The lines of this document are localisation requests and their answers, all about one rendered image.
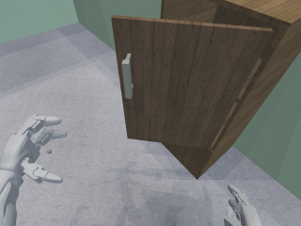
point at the left robot hand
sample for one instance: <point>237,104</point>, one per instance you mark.
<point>19,146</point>

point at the handle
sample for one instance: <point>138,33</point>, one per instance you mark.
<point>127,78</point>

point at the right robot hand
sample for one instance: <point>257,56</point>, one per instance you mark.
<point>246,214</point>

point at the left robot forearm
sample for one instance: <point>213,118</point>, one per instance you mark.
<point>10,182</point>

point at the cupboard door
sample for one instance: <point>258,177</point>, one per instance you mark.
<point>186,76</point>

